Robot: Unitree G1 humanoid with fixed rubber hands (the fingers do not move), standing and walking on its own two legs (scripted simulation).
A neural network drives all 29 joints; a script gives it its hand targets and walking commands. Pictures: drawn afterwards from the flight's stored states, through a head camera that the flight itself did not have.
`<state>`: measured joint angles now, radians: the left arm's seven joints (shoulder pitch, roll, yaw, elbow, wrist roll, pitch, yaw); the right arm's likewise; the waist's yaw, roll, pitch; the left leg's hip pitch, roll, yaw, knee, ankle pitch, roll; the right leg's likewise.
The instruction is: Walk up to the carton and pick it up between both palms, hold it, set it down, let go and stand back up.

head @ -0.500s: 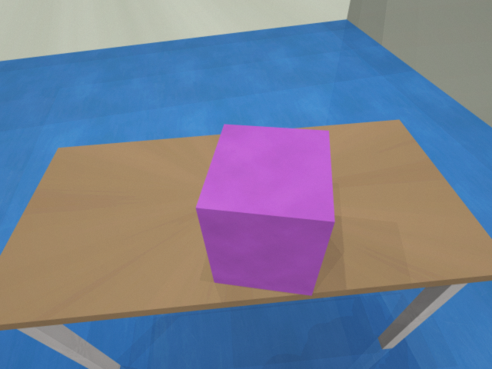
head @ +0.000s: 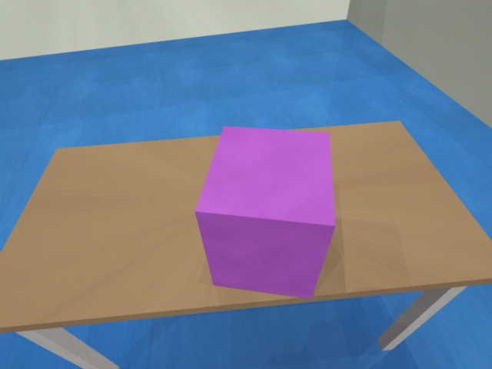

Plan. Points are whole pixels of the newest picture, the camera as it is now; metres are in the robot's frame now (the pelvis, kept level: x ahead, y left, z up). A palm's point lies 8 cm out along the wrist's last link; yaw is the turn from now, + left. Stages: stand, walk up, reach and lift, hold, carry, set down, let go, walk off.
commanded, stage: stand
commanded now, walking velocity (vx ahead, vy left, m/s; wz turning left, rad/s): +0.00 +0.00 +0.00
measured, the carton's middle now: (268, 213) +0.40 -0.03 +0.01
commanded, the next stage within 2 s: none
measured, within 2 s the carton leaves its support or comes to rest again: neither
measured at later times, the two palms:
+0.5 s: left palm out of the picture -0.01 +0.23 -0.14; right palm out of the picture -0.01 -0.22 -0.14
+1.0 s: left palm out of the picture -0.01 +0.23 -0.14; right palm out of the picture -0.01 -0.22 -0.14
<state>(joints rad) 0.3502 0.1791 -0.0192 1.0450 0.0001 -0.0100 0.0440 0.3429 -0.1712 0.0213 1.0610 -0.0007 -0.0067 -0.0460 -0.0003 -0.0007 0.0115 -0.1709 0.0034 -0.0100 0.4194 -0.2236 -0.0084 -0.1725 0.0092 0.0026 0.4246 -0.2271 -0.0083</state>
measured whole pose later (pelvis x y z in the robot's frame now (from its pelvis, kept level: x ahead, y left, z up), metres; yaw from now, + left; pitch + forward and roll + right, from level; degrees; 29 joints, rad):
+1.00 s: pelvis +0.01 +0.00 +0.00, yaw +0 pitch -1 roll +0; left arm 0.34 0.17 -0.02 1.07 0.00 -0.01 0.05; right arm 0.34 -0.16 0.02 1.08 0.00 -0.01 -0.05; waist 0.00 0.00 0.01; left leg -0.16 0.00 -0.01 0.41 -0.23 -0.01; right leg -0.16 0.01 0.00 0.42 -0.24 -0.01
